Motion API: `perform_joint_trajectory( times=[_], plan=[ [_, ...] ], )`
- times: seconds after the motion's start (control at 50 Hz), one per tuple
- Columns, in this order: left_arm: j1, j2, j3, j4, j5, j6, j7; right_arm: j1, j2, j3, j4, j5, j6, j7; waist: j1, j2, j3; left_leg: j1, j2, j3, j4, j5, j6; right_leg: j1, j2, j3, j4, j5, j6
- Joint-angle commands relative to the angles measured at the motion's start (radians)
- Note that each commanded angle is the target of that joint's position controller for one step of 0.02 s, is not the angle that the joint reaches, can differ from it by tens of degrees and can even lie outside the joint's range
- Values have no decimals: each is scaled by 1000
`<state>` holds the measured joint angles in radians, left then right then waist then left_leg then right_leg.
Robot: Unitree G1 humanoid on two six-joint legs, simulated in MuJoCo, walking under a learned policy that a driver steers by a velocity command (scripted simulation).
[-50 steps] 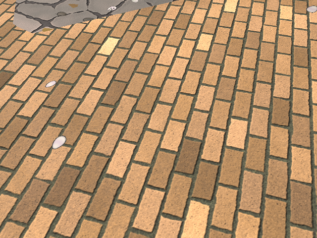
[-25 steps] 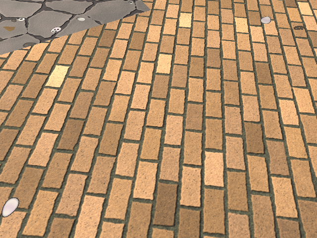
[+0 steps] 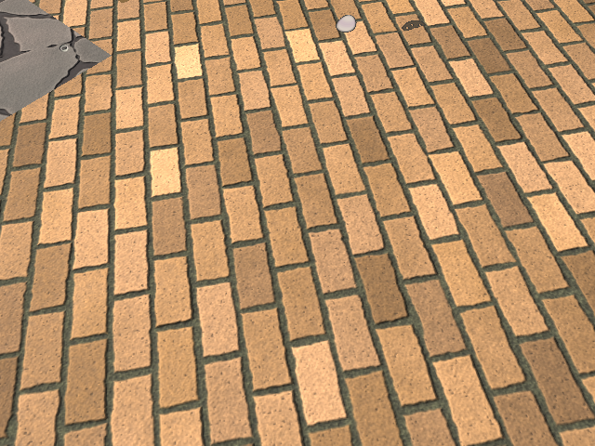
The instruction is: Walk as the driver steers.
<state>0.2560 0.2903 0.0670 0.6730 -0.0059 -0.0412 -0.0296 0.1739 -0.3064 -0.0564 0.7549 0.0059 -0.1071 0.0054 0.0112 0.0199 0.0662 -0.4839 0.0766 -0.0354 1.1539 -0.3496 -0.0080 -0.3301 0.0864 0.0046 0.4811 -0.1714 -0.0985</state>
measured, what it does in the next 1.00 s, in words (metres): walks ahead, turning left: left foot, then right foot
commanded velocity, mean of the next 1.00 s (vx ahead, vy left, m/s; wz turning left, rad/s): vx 0.50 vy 0.00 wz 0.26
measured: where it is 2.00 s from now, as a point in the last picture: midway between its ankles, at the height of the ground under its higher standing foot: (253, 292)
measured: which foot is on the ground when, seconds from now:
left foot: up 0.00-0.36, down 0.38-0.88, up 0.90-1.00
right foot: down 0.00-0.38, up 0.40-0.84, down 0.86-1.00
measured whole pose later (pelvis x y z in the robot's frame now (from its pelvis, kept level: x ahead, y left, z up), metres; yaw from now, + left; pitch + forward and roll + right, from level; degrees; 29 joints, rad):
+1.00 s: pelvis +0.58 +0.07 +0.00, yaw +21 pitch +1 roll -1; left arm 0.18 0.27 0.05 0.70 0.01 -0.11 -0.02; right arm 0.33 -0.31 -0.05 0.75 0.02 -0.03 -0.01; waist -0.01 0.04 0.01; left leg -0.39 -0.04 -0.11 1.15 -0.40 0.02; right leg -0.32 0.04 0.01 0.47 -0.17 -0.02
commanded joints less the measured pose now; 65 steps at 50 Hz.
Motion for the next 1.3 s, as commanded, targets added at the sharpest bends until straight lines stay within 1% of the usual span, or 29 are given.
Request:
perform_joint_trajectory(
  times=[0.02,0.14,0.2,0.28,0.34,0.38,0.4,0.42,0.44,0.46,0.48,0.5,0.52,0.58,0.7,0.8,0.84,0.86,0.88,0.9,0.92,0.94,0.96,1.0,1.04,1.1,1.14,1.24,1.3],
  plan=[
    [-19,119,28,-71,6,-29,14,47,-97,-27,-43,-15,6,-2,-28,-60,-129,-121,50,-24,-86,88,-21,171,-272,314,-256,263,-198],
    [52,145,29,-8,-1,-34,34,-125,-44,-2,-77,-6,13,8,39,-84,-55,-112,15,3,-468,450,-47,148,-212,162,-295,195,-127],
    [95,153,29,28,-2,-37,31,-193,-46,2,-92,9,7,23,77,-89,-16,-120,6,13,-557,513,-22,205,-253,158,-307,130,-120],
    [133,162,34,75,0,-26,33,-240,-55,4,-124,14,2,48,88,-79,13,-218,-8,14,-614,383,39,390,-323,144,-254,239,-104],
    [101,183,41,79,1,-13,43,-159,-81,-8,-116,13,4,59,34,-104,-49,-86,-69,58,-625,257,91,442,-323,85,-137,595,-65],
    [71,174,33,63,7,-2,55,79,-151,-48,-57,6,10,47,-91,-78,-209,281,-115,71,-643,315,148,341,-251,-4,183,804,-8],
    [129,123,13,27,25,-14,58,209,-241,-71,-49,0,15,38,-100,71,-340,638,99,-270,-629,323,267,23,-167,-49,534,471,55],
    [195,47,-14,30,32,-38,43,247,-239,-68,-32,16,14,45,-66,246,-420,864,247,-712,-770,134,392,-297,2,33,781,-370,103],
    [100,126,-2,16,0,-63,27,248,-162,-48,-35,26,18,40,-116,150,-364,855,230,-705,-830,-21,350,-413,-53,133,852,-365,89],
    [4,147,2,-16,-23,-80,19,184,-148,-44,-50,19,23,34,-113,89,-227,722,202,-581,-855,11,318,-458,-95,115,824,-275,79],
    [-43,142,0,-28,-9,-91,22,134,-142,-41,-65,10,27,30,-90,5,-154,589,169,-498,-873,99,301,-438,-130,99,755,-211,76],
    [-52,143,6,-31,12,-92,26,97,-123,-34,-78,2,29,26,-56,-20,-110,482,138,-437,-893,206,293,-387,-155,95,679,-167,84],
    [-35,138,9,-34,20,-86,27,77,-113,-29,-89,-6,30,23,-25,9,-107,419,114,-406,-912,283,294,-331,-167,98,640,-145,94],
    [-15,105,4,-36,25,-62,34,72,-123,-33,-93,4,31,9,1,38,-91,307,79,-319,-943,401,305,-294,-170,68,520,-117,141],
    [-231,54,-17,-84,16,-68,28,160,-155,-46,-57,19,50,-20,-76,53,-64,210,-5,-233,-918,359,225,-172,-95,44,121,251,177],
    [-279,101,3,-100,-1,-87,11,204,-147,-48,-41,24,70,-29,-72,82,-68,350,48,-375,-801,294,196,-126,-75,93,-8,171,141],
    [-180,128,20,-75,-2,-95,15,175,-135,-47,-51,20,76,-27,-11,103,-97,353,34,-392,-712,353,169,13,-77,72,-59,129,96],
    [-74,160,35,-58,11,-99,22,167,-97,-33,-63,13,73,-22,43,81,-187,305,-15,-350,-564,370,139,206,-139,107,-55,124,50],
    [85,215,48,-43,21,-96,30,187,-36,-11,-81,-10,69,-21,93,-48,-339,180,-87,-244,-287,164,101,463,-315,284,-32,82,-12],
    [140,271,64,7,23,-81,19,337,0,3,-100,25,58,-19,17,-398,-409,-165,-191,-144,-6,-251,49,699,-497,751,-129,-154,-172],
    [113,166,43,-9,1,-79,13,319,-100,-13,-61,34,57,-22,44,-246,-312,-262,-111,-175,98,-209,37,632,-481,776,-176,-350,-148],
    [76,114,28,-10,1,-75,15,204,-139,-24,-73,26,59,-20,70,-145,-185,-282,-86,-151,114,-113,32,513,-431,612,-187,-309,-109],
    [33,106,21,-11,11,-70,13,141,-125,-23,-87,15,59,-21,55,-74,-121,-257,-58,-119,94,-52,26,402,-388,502,-204,-178,-96],
    [-2,82,10,5,21,-69,13,99,-94,-23,-106,8,52,-11,18,-96,-61,-207,-14,-105,5,12,24,270,-327,366,-246,3,-96],
    [0,77,9,23,10,-74,11,108,-58,-14,-104,12,54,-4,0,-125,-68,-172,-1,-71,-73,18,17,234,-306,297,-278,85,-111],
    [12,127,22,49,-2,-73,14,27,-25,4,-131,-3,50,3,10,-103,-50,-179,23,-33,-244,108,2,210,-311,227,-323,166,-135],
    [3,144,24,61,0,-63,18,-26,-10,14,-138,-6,42,8,20,-94,-39,-113,8,-3,-388,211,-5,177,-283,138,-309,367,-117],
    [70,163,22,118,-14,-36,25,-108,-35,5,-156,-3,33,23,38,-119,-87,40,-56,12,-587,381,16,228,-274,73,-208,505,-54],
    [44,157,18,128,-18,-29,32,7,-84,-21,-115,-21,35,17,-43,-99,-148,262,-86,25,-703,457,69,216,-238,62,-39,516,4]
  ],
)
